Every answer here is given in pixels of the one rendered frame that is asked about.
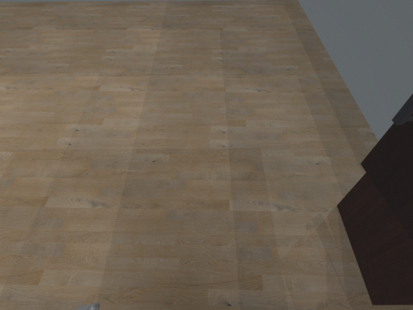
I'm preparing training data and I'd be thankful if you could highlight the cupboard door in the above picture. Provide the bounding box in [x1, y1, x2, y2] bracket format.
[361, 114, 413, 241]

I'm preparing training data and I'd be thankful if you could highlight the handle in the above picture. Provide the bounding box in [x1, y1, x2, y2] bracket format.
[392, 94, 413, 125]

